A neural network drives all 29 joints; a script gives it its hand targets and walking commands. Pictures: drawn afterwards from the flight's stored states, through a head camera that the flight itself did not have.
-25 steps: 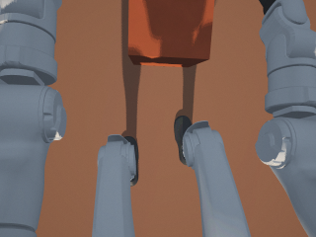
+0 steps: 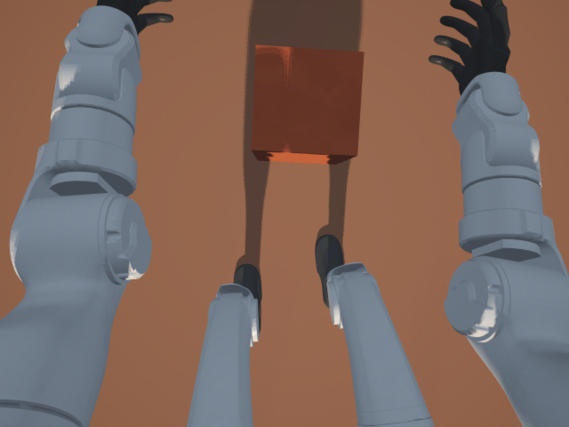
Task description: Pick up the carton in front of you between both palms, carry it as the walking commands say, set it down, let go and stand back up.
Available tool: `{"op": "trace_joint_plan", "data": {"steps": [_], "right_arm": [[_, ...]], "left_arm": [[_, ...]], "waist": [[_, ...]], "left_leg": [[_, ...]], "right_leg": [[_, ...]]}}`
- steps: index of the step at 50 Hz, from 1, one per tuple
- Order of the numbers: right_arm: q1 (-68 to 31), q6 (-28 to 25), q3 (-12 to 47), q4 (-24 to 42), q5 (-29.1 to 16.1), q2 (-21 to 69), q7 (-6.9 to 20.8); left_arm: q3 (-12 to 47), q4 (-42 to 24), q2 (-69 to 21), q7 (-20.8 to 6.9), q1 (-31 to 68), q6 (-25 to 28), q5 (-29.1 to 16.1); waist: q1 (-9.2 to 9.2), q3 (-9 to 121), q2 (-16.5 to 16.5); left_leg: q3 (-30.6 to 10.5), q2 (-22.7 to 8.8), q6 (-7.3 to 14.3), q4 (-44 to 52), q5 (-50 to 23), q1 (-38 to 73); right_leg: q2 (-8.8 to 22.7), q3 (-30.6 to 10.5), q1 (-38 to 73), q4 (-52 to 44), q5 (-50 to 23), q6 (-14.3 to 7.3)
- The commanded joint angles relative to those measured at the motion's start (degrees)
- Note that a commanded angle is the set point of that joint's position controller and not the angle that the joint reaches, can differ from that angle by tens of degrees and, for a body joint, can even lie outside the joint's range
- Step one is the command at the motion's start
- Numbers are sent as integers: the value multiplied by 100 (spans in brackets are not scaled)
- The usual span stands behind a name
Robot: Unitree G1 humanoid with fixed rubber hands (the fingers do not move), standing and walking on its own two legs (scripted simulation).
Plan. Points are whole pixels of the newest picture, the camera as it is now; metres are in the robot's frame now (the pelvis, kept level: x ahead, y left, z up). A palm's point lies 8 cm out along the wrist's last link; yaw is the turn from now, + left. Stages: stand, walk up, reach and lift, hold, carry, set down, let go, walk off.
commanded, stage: let go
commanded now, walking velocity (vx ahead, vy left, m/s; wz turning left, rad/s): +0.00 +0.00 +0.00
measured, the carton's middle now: (302, 114) +0.54 -0.09 -0.52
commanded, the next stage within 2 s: stand in 1.38 s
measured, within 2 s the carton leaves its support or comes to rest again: neither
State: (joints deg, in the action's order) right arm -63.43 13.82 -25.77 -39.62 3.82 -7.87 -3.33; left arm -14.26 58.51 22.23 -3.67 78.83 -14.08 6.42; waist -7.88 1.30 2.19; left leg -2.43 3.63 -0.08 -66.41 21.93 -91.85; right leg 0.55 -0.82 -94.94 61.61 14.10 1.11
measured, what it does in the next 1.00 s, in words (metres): rises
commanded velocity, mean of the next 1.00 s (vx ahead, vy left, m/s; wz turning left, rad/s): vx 0.00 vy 0.00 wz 0.00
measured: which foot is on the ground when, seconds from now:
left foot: down 0.00-1.00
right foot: down 0.00-1.00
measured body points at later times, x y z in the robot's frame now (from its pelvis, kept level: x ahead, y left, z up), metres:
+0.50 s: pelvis +0.05 -0.02 +0.10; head +0.24 -0.03 +0.51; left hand +0.42 +0.16 -0.01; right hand +0.33 -0.28 +0.00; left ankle +0.05 +0.11 -0.61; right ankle +0.10 -0.13 -0.61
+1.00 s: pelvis +0.09 +0.01 +0.14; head +0.12 +0.00 +0.58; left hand +0.28 +0.24 +0.06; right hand +0.26 -0.23 +0.06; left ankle +0.05 +0.11 -0.61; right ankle +0.10 -0.13 -0.61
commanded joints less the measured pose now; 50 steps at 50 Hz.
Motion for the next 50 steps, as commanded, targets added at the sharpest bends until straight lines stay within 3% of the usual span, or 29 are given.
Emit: {"op": "trace_joint_plan", "data": {"steps": [1,5,10,14,18,26,32,41,44,50], "right_arm": [[-161,-212,63,795,235,-651,231],[857,-345,378,1262,381,-888,596],[1978,-467,868,1446,181,-988,901],[3037,-612,1204,1378,-20,-884,1027],[3909,-842,1464,1383,-183,-789,1021],[5668,-1212,1974,1840,-391,-748,814],[6861,-1351,2251,2220,-534,-807,717],[7424,-1267,2302,2166,-546,-941,755],[7502,-1167,2232,2068,-477,-992,750],[7600,-914,2120,2022,-318,-1066,743]], "left_arm": [[-268,-977,194,220,468,144,216],[-261,-1954,-417,631,-764,235,259],[-60,-2897,-707,868,-1963,399,115],[28,-3037,-800,771,-3021,568,30],[92,-2844,-836,625,-4034,814,-27],[284,-2733,-707,462,-5924,1279,-195],[510,-3044,-657,411,-7103,1488,-325],[816,-3455,-662,247,-8396,1390,-446],[928,-3576,-671,168,-8679,1279,-519],[1105,-3870,-639,36,-8839,1033,-657]], "waist": [[-130,6472,530],[-78,6544,374],[-8,5542,173],[81,4577,99],[170,3883,-63],[293,2908,-511],[354,2147,-438],[652,744,139],[715,380,124],[665,-187,-101]], "left_leg": [[194,216,-243,900,-2702,3332],[151,211,-307,1334,-3001,4051],[195,174,-287,1968,-2032,3990],[257,114,-231,2396,-1229,3995],[255,80,-141,2710,-930,4085],[255,25,-14,3210,-896,4727],[202,-33,15,3679,-1284,5989],[114,-168,-104,4375,-1809,7532],[78,-219,-120,4543,-1883,7697],[29,-304,-85,4738,-1748,7747]], "right_leg": [[-389,538,4599,-195,-2765,121],[-391,479,5225,-572,-2924,1],[-287,268,6105,-1106,-2507,-89],[-188,89,6695,-1538,-2049,-78],[-127,-80,7286,-1870,-1975,-48],[-52,-293,8617,-2384,-2445,34],[-106,-221,8978,-2811,-2661,85],[-311,41,9101,-3577,-1872,39],[-356,74,9248,-3692,-1697,1],[-420,127,9515,-3742,-1417,-37]]}}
